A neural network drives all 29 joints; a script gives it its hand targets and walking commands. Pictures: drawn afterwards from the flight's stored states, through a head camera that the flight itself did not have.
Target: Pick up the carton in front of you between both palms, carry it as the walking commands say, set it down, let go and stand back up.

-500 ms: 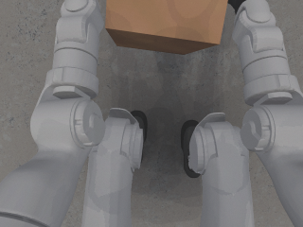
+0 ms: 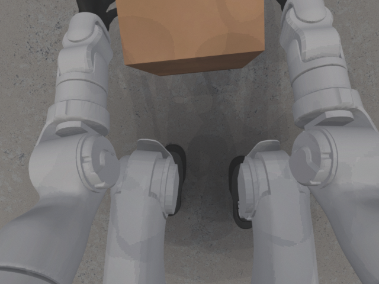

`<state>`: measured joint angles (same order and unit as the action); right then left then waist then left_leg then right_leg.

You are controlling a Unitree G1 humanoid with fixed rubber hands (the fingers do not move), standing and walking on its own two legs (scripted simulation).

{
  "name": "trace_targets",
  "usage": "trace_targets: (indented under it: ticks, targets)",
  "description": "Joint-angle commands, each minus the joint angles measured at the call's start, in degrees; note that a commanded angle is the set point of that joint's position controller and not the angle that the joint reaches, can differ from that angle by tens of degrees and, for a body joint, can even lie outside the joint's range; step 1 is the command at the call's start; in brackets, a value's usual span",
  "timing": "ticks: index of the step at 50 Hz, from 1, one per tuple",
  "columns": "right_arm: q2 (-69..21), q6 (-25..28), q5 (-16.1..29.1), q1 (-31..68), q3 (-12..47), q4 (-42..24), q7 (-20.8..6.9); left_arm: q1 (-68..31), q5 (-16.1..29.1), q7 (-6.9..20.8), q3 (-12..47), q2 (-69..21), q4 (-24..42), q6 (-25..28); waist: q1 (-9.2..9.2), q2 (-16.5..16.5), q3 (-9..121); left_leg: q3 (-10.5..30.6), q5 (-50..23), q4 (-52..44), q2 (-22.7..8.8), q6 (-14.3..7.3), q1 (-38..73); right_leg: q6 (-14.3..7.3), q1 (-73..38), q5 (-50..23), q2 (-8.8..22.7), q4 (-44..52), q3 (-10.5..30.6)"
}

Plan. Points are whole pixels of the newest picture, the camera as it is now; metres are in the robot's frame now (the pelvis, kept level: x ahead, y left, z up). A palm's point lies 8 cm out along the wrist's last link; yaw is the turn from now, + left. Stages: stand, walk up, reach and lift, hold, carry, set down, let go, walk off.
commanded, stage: set down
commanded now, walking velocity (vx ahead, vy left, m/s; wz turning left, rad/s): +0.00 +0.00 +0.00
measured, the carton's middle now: (193, 12) +0.55 +0.03 -0.24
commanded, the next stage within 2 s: let go in 1.40 s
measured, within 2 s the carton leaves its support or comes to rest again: neither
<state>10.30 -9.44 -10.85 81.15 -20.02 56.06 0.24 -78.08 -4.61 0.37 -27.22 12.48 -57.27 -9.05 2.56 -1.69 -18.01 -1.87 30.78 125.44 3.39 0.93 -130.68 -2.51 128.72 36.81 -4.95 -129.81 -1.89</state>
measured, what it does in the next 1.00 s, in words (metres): rises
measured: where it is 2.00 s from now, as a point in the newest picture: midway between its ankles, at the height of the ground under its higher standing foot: (207, 198)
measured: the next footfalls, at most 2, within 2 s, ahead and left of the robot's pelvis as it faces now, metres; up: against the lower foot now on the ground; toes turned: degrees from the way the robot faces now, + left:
none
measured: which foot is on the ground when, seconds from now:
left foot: down 0.00-1.00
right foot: down 0.00-1.00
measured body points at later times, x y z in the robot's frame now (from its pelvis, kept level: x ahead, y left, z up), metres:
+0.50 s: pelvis -0.01 +0.01 +0.00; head +0.34 +0.01 +0.28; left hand +0.55 +0.20 -0.14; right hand +0.56 -0.18 -0.12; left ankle +0.12 +0.11 -0.33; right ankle +0.09 -0.09 -0.33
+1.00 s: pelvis +0.00 +0.01 +0.13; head +0.33 +0.00 +0.43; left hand +0.53 +0.20 +0.01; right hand +0.55 -0.19 +0.01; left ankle +0.12 +0.11 -0.33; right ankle +0.09 -0.09 -0.33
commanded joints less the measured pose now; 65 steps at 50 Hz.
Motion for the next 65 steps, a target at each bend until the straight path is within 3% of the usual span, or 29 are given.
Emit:
trace_targets:
  ticks: [1, 2, 5, 6, 7, 13, 17, 25, 26, 27, 29, 30, 31, 32, 37, 39, 40, 41, 43, 46, 47, 50, 51, 52, 53, 54, 60, 64, 65]
  targets:
    - [-27.16, -0.69, 0.83, 12.05, 11.63, 3.83, -6.88, -13.88, -0.2, 8.38, 9.18, -28.99, -3.63, -0.36, -0.23, 5.97, 43.11, -0.53, -8.48, -6.18, 1.85, 0.34, 16.06, 1.34, -25.6, -15.23, -1.38, 14.9, 5.25]
    - [-20.05, 0.59, 0.25, 9.36, 10.2, 4.27, -5.09, -12.65, 0.77, 6.62, 9.0, -22.1, -3.45, 0.99, -2.6, 6.24, 43.99, -0.21, -8.8, -5.58, 1.55, 0.61, 16.78, 1.83, -26.67, -16.19, -1.03, 14.4, 4.91]
    - [12.62, 4.2, 3.69, 5.77, 8.34, 4.67, 3.82, -2.68, 0.73, -1.86, 2.85, 9.45, -4.59, 5.74, 0.09, 6.14, 47.01, -0.08, -12.12, -4.56, -0.6, 2.12, 20.81, 3.48, -29.62, -18.96, 1.24, 14.18, 5.49]
    - [15.18, 5.88, 6.28, 9.83, 9.06, 0.04, 5.32, -4.89, 3.72, -3.43, 5.33, 10.46, -3.61, 7.11, -0.61, 5.92, 52.03, 0.61, -15.02, -3.8, -0.69, 2.1, 22.51, 3.44, -32.37, -22.29, 1.64, 13.43, 5.44]
    - [14.38, 5.93, 8.71, 11.52, 10.5, 2.82, 5.88, -5.31, 4.17, -4.49, 4.92, 14.85, -5.87, 8.02, 2.85, 5.67, 51.14, 0.0, -15.65, -3.81, -1.2, 1.82, 21.17, 3.11, -31.54, -23.64, 2.16, 14.25, 7.59]
    - [14.4, 6.52, 20.61, 16.28, 15.14, -1.0, 5.09, -13.86, 15.96, -5.25, 14.23, 15.82, 3.15, 9.97, 0.39, 5.05, 65.25, 0.79, -20.78, -3.43, -2.91, 0.46, 27.95, 3.31, -34.8, -27.36, 3.11, 12.4, 6.73]
    - [16.75, 5.9, 26.2, 18.77, 20.57, -7.61, 5.08, -14.64, 19.24, -5.73, 18.02, 16.57, 6.22, 8.92, 2.54, 5.85, 73.97, 0.48, -22.5, -3.78, -2.78, -0.27, 35.26, 3.21, -37.08, -26.49, 2.95, 11.94, 5.04]
    - [21.16, 1.16, 22.21, 14.2, 16.56, -5.63, 4.94, -8.24, 17.0, -9.85, 15.5, 15.45, 9.08, 3.17, 3.28, 1.44, 82.76, 0.32, -16.47, -14.12, -0.94, 0.13, 57.33, 2.19, -31.19, -10.31, 1.9, 17.48, -0.41]
    - [20.63, 0.55, 20.97, 10.87, 14.03, -4.26, 4.8, -7.99, 16.78, -9.98, 18.31, 12.19, 11.08, 2.27, -0.28, 1.2, 82.66, 0.31, -16.35, -14.64, -0.92, 0.22, 58.4, 2.27, -29.59, -9.69, 1.32, 19.49, -1.07]
    - [19.77, 0.21, 20.79, 9.54, 13.53, -2.82, 4.7, -7.21, 15.83, -9.82, 17.91, 10.71, 10.78, 1.84, 0.33, 0.08, 79.35, 0.13, -15.25, -15.32, -0.64, -0.07, 56.96, 1.84, -27.21, -8.86, 1.07, 20.65, -0.86]
    - [18.98, 0.41, 17.93, 7.56, 11.1, 0.39, 3.95, -6.74, 13.83, -9.9, 16.6, 8.56, 9.24, 0.96, -1.99, 1.02, 71.64, 1.86, -11.1, -18.88, -0.63, 0.32, 53.31, 2.12, -22.25, -5.44, 0.91, 22.31, -2.52]
    - [19.35, 0.67, 17.77, 6.97, 10.28, -0.14, 3.65, -6.42, 12.17, -9.69, 14.29, 8.41, 10.19, 1.02, -0.17, 0.56, 72.3, 0.62, -13.08, -18.65, -0.38, 0.15, 51.39, 1.96, -23.63, -7.55, 1.46, 23.49, -1.18]
    - [19.77, 1.26, 15.99, 5.56, 7.38, -1.75, 3.35, -5.01, 12.06, -9.41, 15.22, 5.86, 11.63, 1.14, -3.88, -0.4, 69.25, 2.27, -12.45, -20.21, -0.48, 0.65, 50.73, 1.9, -21.05, -7.69, 0.73, 24.17, -2.08]
    - [19.92, 1.14, 14.41, 6.52, 6.17, 2.63, 3.13, -6.13, 11.34, -8.81, 14.43, 5.78, 10.29, 1.25, -2.4, -0.8, 64.51, 1.92, -11.37, -21.61, -0.11, 1.15, 47.76, 1.59, -18.58, -6.94, 0.97, 25.43, -1.73]
    - [16.07, 3.46, 12.84, 3.47, 5.97, 0.18, 1.79, -0.75, 9.85, -7.19, 12.47, 2.95, 8.22, 2.13, -3.39, 0.23, 63.33, 2.84, -17.31, -26.2, -0.28, 1.78, 47.99, 1.78, -21.29, -12.13, 0.77, 30.49, -0.86]
    - [18.07, 4.18, 12.88, 3.67, 4.77, 1.02, 1.24, -1.2, 8.33, -7.1, 11.95, 2.9, 9.76, 2.41, -1.37, -3.6, 65.38, 1.95, -18.26, -27.69, 0.12, 2.69, 48.77, 1.54, -22.68, -14.02, 0.48, 31.74, -0.18]
    - [15.53, 4.19, 13.84, 3.27, 7.2, -0.99, 1.05, 0.43, 8.67, -7.1, 11.23, 3.92, 10.0, 2.64, 0.37, -0.3, 68.61, 1.81, -19.32, -28.83, 0.17, 2.1, 50.88, 2.13, -25.8, -14.62, 0.46, 32.79, -0.43]
    - [16.7, 4.1, 14.26, 3.29, 6.55, -0.19, 0.83, -0.17, 8.5, -7.14, 12.06, 4.51, 10.46, 2.43, 0.01, -1.7, 69.72, 2.47, -20.21, -29.71, -0.33, 2.08, 52.3, 2.21, -24.93, -15.17, 0.49, 33.64, -0.24]
    - [17.27, 3.43, 16.58, 5.17, 8.69, -5.91, 0.63, -1.3, 7.69, -7.77, 10.72, 7.04, 15.79, 2.15, 2.97, -1.56, 80.52, 1.43, -22.94, -30.55, -0.52, 1.76, 59.48, 2.5, -31.34, -16.87, 0.23, 36.12, 0.65]
    - [18.55, 1.44, 17.37, 5.11, 9.85, -11.73, 0.99, -1.39, 9.66, -8.17, 10.3, 10.07, 22.03, 0.16, 2.18, 4.22, 89.99, -0.23, -22.85, -34.52, -0.26, 1.39, 61.24, 2.92, -44.54, -20.72, -0.46, 39.76, -0.18]
    - [18.82, 0.42, 17.56, 6.49, 10.91, -13.66, 1.06, -1.32, 9.88, -8.03, 10.32, 10.68, 23.93, -0.46, 3.49, 5.88, 92.01, -0.93, -22.67, -35.05, 0.13, 0.62, 59.79, 3.12, -49.52, -21.24, -0.12, 41.15, 0.44]
    - [18.61, -2.46, 16.78, 7.31, 11.6, -19.28, 1.12, 0.39, 10.53, -6.96, 10.41, 12.59, 25.85, -2.65, 1.63, 11.18, 93.88, -1.96, -20.81, -38.87, 0.35, -0.45, 56.91, 4.51, -59.75, -23.62, -0.02, 44.27, 0.42]
    - [17.63, -3.27, 17.11, 7.21, 12.12, -21.72, 1.22, 1.41, 10.53, -6.4, 10.54, 11.99, 28.17, -2.69, 3.28, 11.86, 95.55, -3.51, -22.05, -39.64, 0.92, -0.52, 55.27, 4.87, -65.74, -26.28, -0.04, 45.51, 1.57]
    - [17.68, -3.8, 15.97, 6.51, 11.77, -23.98, 1.36, 3.57, 10.71, -5.79, 9.6, 13.02, 26.77, -3.19, 1.82, 14.93, 95.69, -2.83, -21.97, -41.27, 1.1, -1.06, 55.23, 5.87, -67.44, -27.27, 0.1, 46.15, 0.88]
    - [17.92, -4.27, 15.44, 5.41, 11.15, -22.21, 1.5, 3.38, 10.82, -5.09, 9.48, 13.53, 27.89, -3.02, 2.36, 13.61, 93.06, -3.08, -20.75, -42.04, 1.21, -0.69, 53.56, 5.58, -68.59, -26.36, 0.5, 47.01, 1.61]
    - [17.51, -4.5, 13.43, 4.02, 10.6, -17.84, 1.61, 4.81, 11.79, -4.27, 12.03, 9.79, 23.74, -3.37, -0.38, 13.04, 85.9, -2.85, -19.52, -43.76, 1.16, -0.26, 49.65, 5.21, -66.68, -26.55, 0.7, 49.14, 1.8]
    - [9.25, -0.79, 10.55, -7.96, 7.66, -10.57, 2.01, 11.62, 8.44, -0.45, 7.45, 6.97, 12.09, 0.66, -0.41, 9.03, 71.74, -1.14, -23.38, -49.84, 0.57, 0.16, 49.85, 5.69, -61.0, -32.25, 1.59, 55.86, 4.04]
    - [7.04, 1.63, 9.92, -11.66, 5.55, -7.86, 1.48, 15.03, 4.45, 0.47, 5.65, 5.28, 10.92, 2.75, 1.01, 4.61, 68.19, -0.5, -26.31, -54.93, 0.15, 0.89, 54.26, 5.04, -61.19, -33.3, 1.33, 60.22, 4.39]
    - [7.42, 2.09, 8.77, -14.18, 4.29, -7.84, 1.03, 15.53, 3.99, 0.26, 6.2, 4.88, 13.48, 3.21, -0.42, 3.15, 70.74, 0.19, -27.73, -56.4, -0.17, 1.33, 57.01, 4.57, -63.35, -35.64, 1.24, 60.81, 4.36]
